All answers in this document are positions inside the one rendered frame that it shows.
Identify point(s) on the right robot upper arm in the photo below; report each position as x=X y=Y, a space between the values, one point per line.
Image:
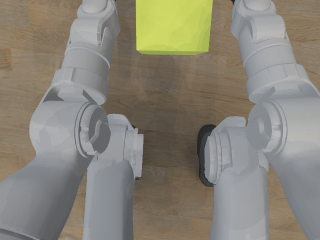
x=287 y=131

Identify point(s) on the robot shin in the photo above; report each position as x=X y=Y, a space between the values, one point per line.
x=116 y=119
x=239 y=121

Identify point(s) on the robot right forearm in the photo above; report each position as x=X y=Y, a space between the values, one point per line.
x=267 y=54

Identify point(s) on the left robot upper arm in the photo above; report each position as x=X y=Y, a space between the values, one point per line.
x=36 y=201

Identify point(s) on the carton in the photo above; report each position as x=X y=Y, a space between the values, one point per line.
x=173 y=27

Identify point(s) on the robot right shin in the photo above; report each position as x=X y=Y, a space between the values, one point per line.
x=239 y=121

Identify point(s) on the robot left forearm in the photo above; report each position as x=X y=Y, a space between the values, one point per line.
x=88 y=55

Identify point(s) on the robot left shin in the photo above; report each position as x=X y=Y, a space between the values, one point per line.
x=116 y=119

